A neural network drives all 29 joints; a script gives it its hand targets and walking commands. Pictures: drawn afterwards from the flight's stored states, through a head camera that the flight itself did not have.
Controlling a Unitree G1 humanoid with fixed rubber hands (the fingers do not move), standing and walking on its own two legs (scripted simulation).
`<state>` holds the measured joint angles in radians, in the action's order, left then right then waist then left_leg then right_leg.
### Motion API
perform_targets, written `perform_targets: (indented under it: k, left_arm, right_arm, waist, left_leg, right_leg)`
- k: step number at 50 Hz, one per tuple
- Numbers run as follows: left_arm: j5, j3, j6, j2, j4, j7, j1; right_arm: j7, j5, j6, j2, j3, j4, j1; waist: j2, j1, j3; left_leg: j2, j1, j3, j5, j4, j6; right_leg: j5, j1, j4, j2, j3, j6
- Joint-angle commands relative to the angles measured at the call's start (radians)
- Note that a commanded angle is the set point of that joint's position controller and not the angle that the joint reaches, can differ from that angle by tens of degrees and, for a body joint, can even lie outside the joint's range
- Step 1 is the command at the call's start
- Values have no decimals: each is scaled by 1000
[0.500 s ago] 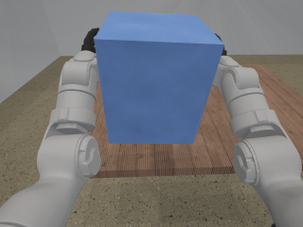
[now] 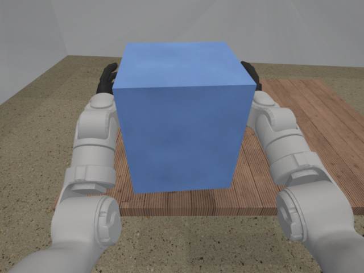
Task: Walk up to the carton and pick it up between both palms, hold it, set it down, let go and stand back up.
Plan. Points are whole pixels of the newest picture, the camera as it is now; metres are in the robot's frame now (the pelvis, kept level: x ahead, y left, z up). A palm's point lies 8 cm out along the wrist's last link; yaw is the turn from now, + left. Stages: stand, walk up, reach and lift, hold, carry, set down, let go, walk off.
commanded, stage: set down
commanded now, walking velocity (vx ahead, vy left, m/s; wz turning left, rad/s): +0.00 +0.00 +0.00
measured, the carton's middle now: (179, 117) +0.39 +0.00 +0.21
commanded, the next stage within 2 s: none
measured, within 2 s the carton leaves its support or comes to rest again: neither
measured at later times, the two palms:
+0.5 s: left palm (116, 103) +0.43 +0.14 +0.22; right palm (249, 112) +0.41 -0.16 +0.21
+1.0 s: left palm (118, 113) +0.44 +0.14 +0.19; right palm (246, 120) +0.41 -0.16 +0.18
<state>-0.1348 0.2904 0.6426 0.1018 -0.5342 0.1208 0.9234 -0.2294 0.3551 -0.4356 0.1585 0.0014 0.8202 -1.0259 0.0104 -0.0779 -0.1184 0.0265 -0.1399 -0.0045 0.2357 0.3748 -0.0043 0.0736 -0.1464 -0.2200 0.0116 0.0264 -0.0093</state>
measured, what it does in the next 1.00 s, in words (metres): stands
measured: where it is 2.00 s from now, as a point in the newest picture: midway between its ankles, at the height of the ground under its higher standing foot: outside the picture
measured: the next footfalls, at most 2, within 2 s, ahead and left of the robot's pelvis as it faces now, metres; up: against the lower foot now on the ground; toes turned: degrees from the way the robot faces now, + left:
none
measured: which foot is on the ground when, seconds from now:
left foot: down 0.00-1.00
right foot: down 0.00-1.00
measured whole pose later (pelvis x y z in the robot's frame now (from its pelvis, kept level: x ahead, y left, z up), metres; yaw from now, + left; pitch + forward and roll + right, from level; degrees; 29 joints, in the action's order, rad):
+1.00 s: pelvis +0.00 +0.00 +0.00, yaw +0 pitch -1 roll -2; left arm -0.13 0.29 0.37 0.14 -0.82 0.07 0.98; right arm -0.18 0.06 -0.28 0.01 -0.29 0.82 -0.94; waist -0.02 -0.09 -0.01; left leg 0.03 -0.12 0.00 0.24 0.37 0.00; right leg 0.08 -0.13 -0.22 0.01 0.03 -0.01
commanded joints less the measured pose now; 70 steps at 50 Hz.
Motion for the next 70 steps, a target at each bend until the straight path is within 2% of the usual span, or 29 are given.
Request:
perform_targets:
  k: [1, 5, 8, 15, 19, 23, 28, 40, 48, 51, 63, 70]
  left_arm:
    - [184, -464, -108, -668, 172, -197, 990]
    - [145, -406, -123, -637, 83, -218, 959]
    - [129, -380, -140, -614, 51, -228, 939]
    - [135, -377, -187, -598, 67, -235, 934]
    - [143, -397, -200, -613, 57, -238, 890]
    - [150, -412, -215, -629, 31, -239, 868]
    - [157, -424, -241, -643, -4, -239, 871]
    - [127, -364, -302, -571, -111, -255, 898]
    - [126, -347, -355, -530, -148, -268, 922]
    - [135, -363, -380, -530, -146, -268, 940]
    - [127, -347, -438, -507, -244, -283, 924]
    - [134, -367, -471, -517, -248, -282, 910]
  right_arm:
    - [100, 11, 101, -693, 140, -347, -902]
    - [108, -45, 107, -679, 90, -260, -878]
    - [114, -74, 115, -684, 76, -230, -863]
    - [120, -106, 147, -713, 85, -243, -832]
    - [115, -111, 171, -725, 100, -308, -834]
    - [111, -124, 193, -733, 106, -357, -852]
    - [111, -149, 221, -736, 90, -377, -869]
    - [131, -238, 230, -738, 4, -202, -792]
    - [143, -295, 249, -758, -32, -157, -750]
    - [145, -311, 264, -772, -36, -167, -753]
    - [147, -372, 286, -792, -55, -173, -725]
    - [148, -392, 302, -798, -57, -209, -700]
  waist:
    - [70, -124, -543]
    - [55, -125, -476]
    - [38, -119, -472]
    - [24, -127, -549]
    - [16, -133, -598]
    - [19, -134, -614]
    - [30, -138, -634]
    - [56, -138, -539]
    - [61, -140, -564]
    - [77, -142, -603]
    - [77, -143, -647]
    - [105, -153, -751]
  left_leg:
    - [-84, 141, -55, -330, 12, -76]
    - [-87, 99, -44, -263, -19, -62]
    - [-90, 75, -36, -246, -35, -51]
    - [-97, 68, -29, -296, -35, -49]
    - [-101, 63, -28, -324, -29, -49]
    - [-100, 62, -28, -325, -29, -50]
    - [-98, 61, -25, -312, -25, -55]
    - [-92, 16, -6, -242, -60, -56]
    - [-92, -28, 10, -237, -72, -54]
    - [-92, -38, 11, -259, -71, -59]
    - [-90, -78, 16, -298, -68, -56]
    - [-87, -68, 12, -389, -44, -67]
  right_leg:
    - [-287, 344, -54, 69, 10, -3]
    - [-263, 371, -51, 60, 11, -10]
    - [-295, 411, -58, 53, 8, -16]
    - [-443, 489, -89, 39, 8, -30]
    - [-527, 527, -106, 34, 7, -35]
    - [-544, 528, -110, 30, 7, -36]
    - [-522, 511, -106, 28, 9, -31]
    - [-433, 481, -90, 16, 12, -32]
    - [-445, 500, -102, 6, 14, -36]
    - [-463, 498, -110, 5, 14, -36]
    - [-511, 498, -128, -5, 9, -42]
    - [-574, 477, -145, -3, 11, -42]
